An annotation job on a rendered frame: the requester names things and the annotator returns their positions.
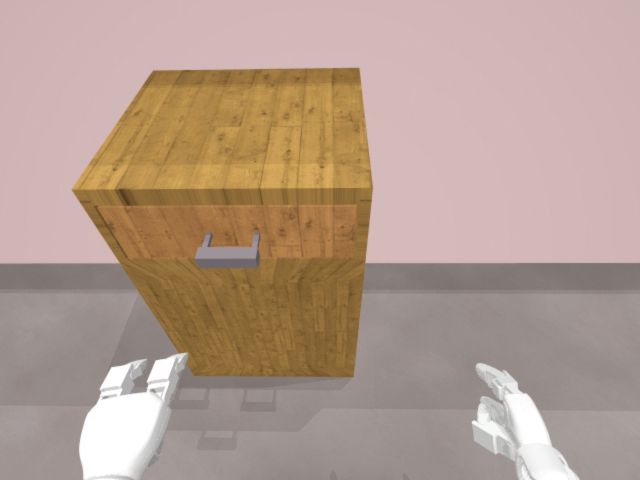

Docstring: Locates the cabinet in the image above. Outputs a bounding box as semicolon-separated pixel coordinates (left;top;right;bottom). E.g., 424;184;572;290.
71;68;373;377

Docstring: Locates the drawer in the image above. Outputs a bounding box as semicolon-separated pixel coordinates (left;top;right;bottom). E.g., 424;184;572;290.
98;205;357;258

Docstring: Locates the robot right forearm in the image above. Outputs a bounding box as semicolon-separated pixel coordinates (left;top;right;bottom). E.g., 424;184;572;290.
515;443;580;480

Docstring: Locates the handle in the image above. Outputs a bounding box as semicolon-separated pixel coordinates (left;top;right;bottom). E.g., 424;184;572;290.
195;232;260;268

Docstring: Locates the robot right hand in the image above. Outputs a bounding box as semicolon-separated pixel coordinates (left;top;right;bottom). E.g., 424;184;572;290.
472;363;552;461

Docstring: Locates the robot left hand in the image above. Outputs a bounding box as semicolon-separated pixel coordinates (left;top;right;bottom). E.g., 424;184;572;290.
79;353;188;480

